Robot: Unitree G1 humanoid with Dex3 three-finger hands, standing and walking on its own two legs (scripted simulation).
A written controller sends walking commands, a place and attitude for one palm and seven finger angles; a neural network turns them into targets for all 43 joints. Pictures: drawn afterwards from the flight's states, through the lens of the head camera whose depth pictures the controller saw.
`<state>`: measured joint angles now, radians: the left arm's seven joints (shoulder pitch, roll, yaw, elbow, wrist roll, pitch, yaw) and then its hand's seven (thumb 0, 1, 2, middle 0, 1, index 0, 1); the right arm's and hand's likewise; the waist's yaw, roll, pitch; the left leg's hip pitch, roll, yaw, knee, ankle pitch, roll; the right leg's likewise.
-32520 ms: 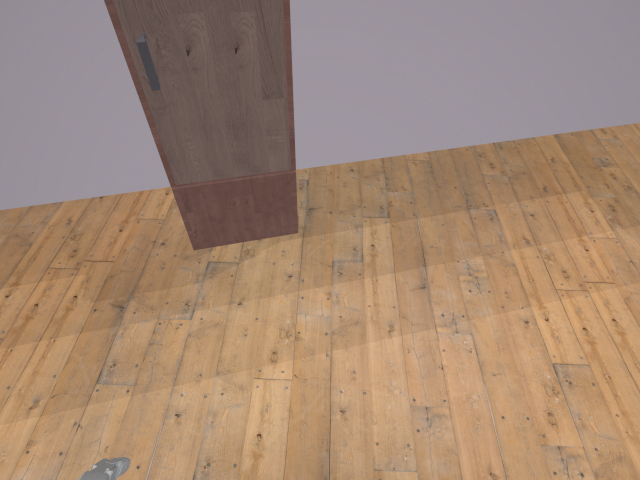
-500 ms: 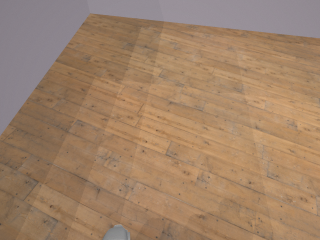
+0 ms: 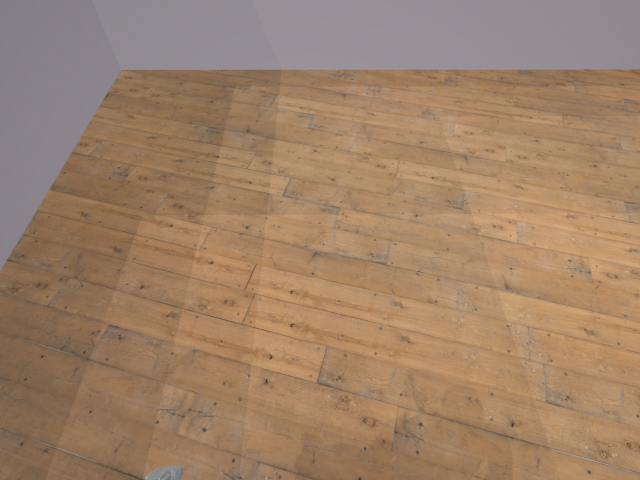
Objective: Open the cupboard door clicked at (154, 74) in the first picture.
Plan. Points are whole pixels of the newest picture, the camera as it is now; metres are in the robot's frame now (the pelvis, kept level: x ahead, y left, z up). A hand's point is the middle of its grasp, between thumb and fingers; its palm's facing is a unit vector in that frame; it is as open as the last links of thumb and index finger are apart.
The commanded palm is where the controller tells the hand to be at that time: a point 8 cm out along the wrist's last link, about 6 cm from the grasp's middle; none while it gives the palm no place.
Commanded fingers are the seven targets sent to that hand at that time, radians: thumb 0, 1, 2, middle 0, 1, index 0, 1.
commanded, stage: walk to a spot facing it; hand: left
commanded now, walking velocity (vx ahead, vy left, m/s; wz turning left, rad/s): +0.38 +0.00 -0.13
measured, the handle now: out of the picture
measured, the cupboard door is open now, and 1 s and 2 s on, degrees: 40 40 40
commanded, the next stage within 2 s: turn to face it in 0.22 s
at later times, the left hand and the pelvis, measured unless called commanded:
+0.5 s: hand (228, 338) +0.35 +0.17 -0.16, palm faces -0.09 -0.98 -0.20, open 7.4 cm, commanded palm none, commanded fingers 0.00 0.90 0.90 -0.20 -0.30 -0.20 -0.30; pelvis +0.23 +0.00 +0.00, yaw -2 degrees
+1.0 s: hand (197, 317) +0.39 +0.24 -0.16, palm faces +0.26 -0.93 -0.26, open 7.3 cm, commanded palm none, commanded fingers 0.00 0.90 0.90 -0.20 -0.30 -0.20 -0.30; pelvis +0.33 +0.00 +0.00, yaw +14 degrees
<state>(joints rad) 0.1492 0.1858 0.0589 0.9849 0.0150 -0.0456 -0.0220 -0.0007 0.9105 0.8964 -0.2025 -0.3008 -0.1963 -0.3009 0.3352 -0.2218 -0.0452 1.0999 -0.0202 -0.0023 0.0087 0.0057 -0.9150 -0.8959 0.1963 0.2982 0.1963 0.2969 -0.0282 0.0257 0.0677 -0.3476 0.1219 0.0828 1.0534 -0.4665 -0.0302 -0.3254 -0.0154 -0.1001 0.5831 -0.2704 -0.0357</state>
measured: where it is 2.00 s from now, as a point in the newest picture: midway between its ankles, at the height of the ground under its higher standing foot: (346, 404)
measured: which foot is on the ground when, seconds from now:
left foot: up 0.00-0.18, down 0.20-0.50, up 0.52-0.76, down 0.78-1.00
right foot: down 0.00-0.20, up 0.22-0.46, down 0.48-0.78, up 0.80-1.00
